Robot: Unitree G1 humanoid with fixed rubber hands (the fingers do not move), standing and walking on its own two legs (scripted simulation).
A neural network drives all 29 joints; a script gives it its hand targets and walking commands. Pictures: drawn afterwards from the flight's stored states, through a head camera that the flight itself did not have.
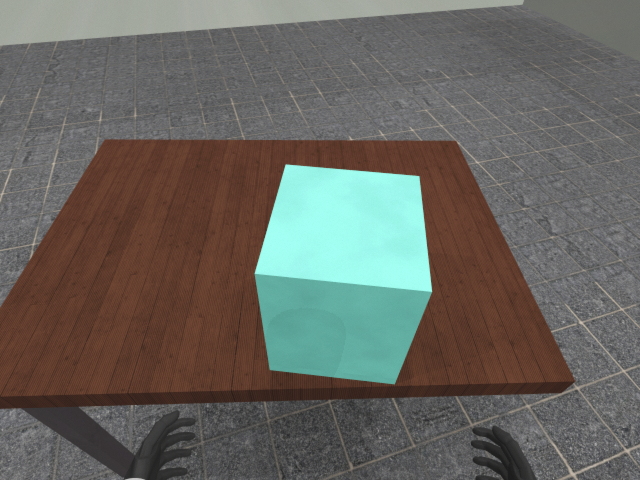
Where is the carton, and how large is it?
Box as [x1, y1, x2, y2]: [255, 165, 431, 383]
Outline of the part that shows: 285,165 255,271 255,279 270,369 394,383 431,292 419,177 412,175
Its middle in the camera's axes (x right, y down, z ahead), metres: +0.03 +0.06 +0.60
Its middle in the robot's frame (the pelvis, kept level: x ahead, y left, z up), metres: +0.42 +0.01 +0.00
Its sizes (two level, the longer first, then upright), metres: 0.210 0.200 0.250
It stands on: a table, 0.66 m high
